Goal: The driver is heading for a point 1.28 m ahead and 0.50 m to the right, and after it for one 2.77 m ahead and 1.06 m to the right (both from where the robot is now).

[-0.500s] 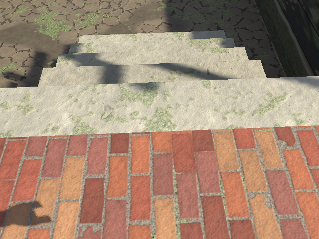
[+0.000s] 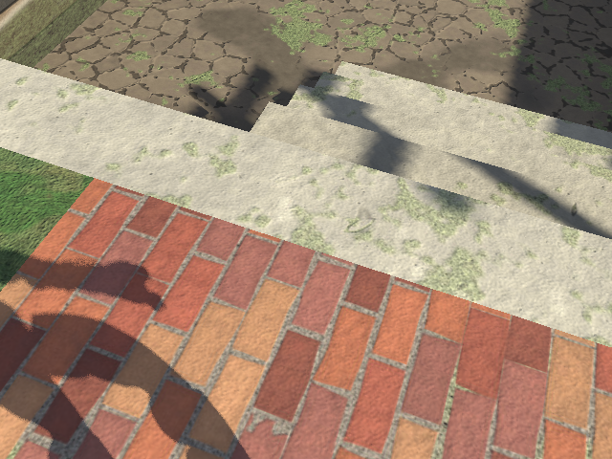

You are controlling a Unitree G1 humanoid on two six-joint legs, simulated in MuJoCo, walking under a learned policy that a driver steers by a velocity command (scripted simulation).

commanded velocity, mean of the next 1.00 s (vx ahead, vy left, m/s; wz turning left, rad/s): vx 0.85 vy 0.00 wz -0.66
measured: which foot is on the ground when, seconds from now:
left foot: down 0.00-0.28, up 0.30-0.68, down 0.70-1.00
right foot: up 0.00-0.26, down 0.28-0.68, up 0.70-1.00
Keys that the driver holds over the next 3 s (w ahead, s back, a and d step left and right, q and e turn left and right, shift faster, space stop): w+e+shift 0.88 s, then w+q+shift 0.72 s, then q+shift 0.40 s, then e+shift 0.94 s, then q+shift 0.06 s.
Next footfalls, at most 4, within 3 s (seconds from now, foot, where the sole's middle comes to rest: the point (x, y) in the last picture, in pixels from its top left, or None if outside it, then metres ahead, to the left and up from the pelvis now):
0.28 right None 0.15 -0.15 -0.78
0.70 left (352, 381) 0.63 -0.12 -0.78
1.14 right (522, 319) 0.80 -0.55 -0.78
1.50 left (507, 217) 1.12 -0.59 -0.78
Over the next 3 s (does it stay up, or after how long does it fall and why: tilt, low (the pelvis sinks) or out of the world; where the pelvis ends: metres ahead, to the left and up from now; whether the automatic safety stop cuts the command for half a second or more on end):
stays up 1.36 -0.77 -0.23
